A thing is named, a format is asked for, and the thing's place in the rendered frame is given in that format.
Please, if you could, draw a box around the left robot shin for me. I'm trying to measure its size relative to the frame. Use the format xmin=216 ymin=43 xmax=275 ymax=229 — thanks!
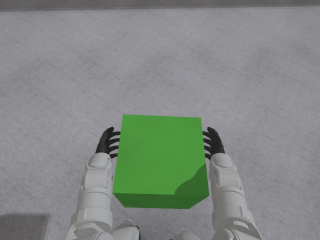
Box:
xmin=122 ymin=220 xmax=136 ymax=227

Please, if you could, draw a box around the robot right forearm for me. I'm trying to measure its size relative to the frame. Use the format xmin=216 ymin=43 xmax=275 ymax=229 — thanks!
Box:
xmin=209 ymin=153 xmax=263 ymax=240

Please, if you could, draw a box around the carton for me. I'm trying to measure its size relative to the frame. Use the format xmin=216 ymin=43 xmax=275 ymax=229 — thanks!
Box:
xmin=112 ymin=114 xmax=210 ymax=209

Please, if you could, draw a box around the robot right upper arm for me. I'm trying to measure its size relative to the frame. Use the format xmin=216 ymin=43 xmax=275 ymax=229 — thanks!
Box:
xmin=211 ymin=227 xmax=260 ymax=240

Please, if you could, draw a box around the robot left forearm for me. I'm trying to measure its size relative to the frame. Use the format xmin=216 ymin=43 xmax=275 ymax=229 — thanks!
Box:
xmin=64 ymin=152 xmax=113 ymax=240

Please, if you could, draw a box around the left robot hand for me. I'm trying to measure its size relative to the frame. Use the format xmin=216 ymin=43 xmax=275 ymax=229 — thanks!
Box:
xmin=95 ymin=126 xmax=121 ymax=159

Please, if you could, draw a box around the right robot hand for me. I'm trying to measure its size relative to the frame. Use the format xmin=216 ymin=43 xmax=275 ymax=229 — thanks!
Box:
xmin=202 ymin=127 xmax=225 ymax=160

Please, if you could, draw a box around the right robot shin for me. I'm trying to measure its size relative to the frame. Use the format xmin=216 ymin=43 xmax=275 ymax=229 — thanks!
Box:
xmin=176 ymin=229 xmax=188 ymax=236

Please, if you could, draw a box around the robot shin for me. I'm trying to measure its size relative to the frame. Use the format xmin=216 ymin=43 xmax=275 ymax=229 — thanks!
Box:
xmin=176 ymin=229 xmax=188 ymax=236
xmin=122 ymin=220 xmax=136 ymax=227

